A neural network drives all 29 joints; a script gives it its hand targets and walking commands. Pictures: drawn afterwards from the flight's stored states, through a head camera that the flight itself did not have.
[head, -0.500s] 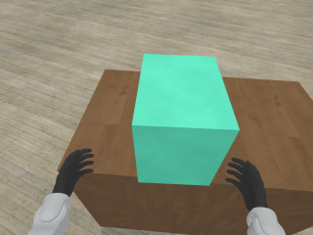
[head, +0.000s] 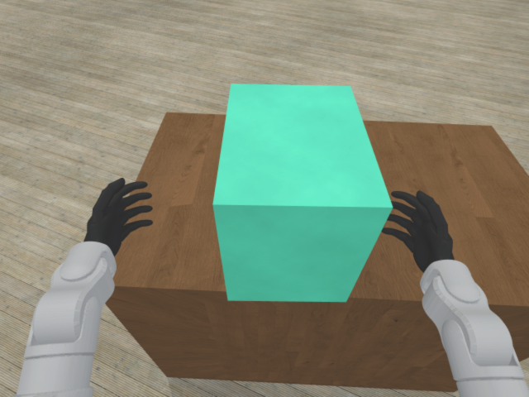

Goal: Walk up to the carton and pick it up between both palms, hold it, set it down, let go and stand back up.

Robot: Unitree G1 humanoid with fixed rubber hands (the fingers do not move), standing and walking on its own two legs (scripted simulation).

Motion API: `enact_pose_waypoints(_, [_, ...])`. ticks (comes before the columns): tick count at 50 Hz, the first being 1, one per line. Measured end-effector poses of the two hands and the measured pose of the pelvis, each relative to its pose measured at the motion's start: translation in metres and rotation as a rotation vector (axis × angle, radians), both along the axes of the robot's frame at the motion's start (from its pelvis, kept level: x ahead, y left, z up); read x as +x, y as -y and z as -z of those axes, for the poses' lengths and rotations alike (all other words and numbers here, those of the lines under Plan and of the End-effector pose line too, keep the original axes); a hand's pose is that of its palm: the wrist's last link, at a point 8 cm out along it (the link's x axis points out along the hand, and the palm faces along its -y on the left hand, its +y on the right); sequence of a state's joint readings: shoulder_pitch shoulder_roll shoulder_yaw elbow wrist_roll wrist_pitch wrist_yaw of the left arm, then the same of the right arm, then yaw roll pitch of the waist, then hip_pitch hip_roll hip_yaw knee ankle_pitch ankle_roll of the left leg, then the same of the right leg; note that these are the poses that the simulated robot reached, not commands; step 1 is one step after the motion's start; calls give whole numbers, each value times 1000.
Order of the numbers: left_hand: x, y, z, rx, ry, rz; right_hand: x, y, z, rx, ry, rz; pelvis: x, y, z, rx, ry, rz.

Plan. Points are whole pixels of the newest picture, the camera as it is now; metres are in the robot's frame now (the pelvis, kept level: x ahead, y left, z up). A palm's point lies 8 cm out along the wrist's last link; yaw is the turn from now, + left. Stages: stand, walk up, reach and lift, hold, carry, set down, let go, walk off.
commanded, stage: reach and lift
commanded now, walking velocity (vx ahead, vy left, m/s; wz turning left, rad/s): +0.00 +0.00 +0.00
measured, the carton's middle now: (289, 193) +0.45 +0.00 +0.05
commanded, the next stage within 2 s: none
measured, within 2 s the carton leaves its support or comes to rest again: neither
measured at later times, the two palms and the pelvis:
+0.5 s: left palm (111, 174) +0.36 +0.25 +0.17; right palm (431, 190) +0.36 -0.19 +0.16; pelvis +0.00 -0.01 +0.00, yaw +0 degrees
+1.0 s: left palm (110, 112) +0.40 +0.25 +0.23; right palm (442, 130) +0.42 -0.20 +0.22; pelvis +0.00 +0.00 +0.00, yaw +1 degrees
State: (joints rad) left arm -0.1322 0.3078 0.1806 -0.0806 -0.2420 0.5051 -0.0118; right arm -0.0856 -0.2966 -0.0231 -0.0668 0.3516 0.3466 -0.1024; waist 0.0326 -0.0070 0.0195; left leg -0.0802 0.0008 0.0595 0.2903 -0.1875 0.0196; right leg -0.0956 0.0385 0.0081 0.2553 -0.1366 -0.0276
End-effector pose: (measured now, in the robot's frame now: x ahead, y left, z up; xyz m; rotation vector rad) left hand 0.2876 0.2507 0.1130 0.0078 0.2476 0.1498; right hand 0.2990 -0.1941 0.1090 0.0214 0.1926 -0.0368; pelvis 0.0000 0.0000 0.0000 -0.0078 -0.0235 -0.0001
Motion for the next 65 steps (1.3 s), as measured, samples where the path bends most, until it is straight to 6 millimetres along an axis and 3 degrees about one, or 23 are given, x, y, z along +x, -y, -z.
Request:
enact_pose_waypoints(7, [21, 3, -19, -4, 8, -10, 20, 3, -12, 5, -17, 2, 0, 4, 0, 1, -7, -1])
enact_pose_waypoints(13, [42, 3, -37, -10, 27, -16, 39, 2, -33, 7, 21, -4, 1, 6, 1, 1, -24, 2])
enact_pose_waypoints(17, [54, 2, -41, -9, 2, -18, 51, 3, -34, -3, -11, -2, 2, 6, 1, 0, -19, 0])
enact_pose_waypoints(24, [66, -1, -50, -17, 12, -13, 62, -1, -48, -6, 0, -12, 3, 6, 1, -1, -39, -5])
enact_pose_waypoints(31, [83, 2, -76, -24, 48, -7, 83, -3, -73, -5, 21, -12, 1, 4, 2, -3, -55, -11])
enact_pose_waypoints(39, [102, -1, -92, -27, 30, -10, 101, 0, -88, -14, -3, 0, -1, 3, 1, -5, -60, -13])
enact_pose_waypoints(49, [113, 2, -121, -9, 60, -4, 116, 2, -114, 3, 13, 9, -3, 4, 2, -8, -75, -19])
enact_pose_waypoints(55, [128, 7, -103, 22, -5, 10, 127, 0, -96, -12, -77, 21, -7, 4, 2, -7, -89, -33])
enact_pose_waypoints(65, [112, 9, -31, 14, -41, 13, 112, -23, -25, -10, -99, 21, -11, 5, 3, -9, -87, -37])
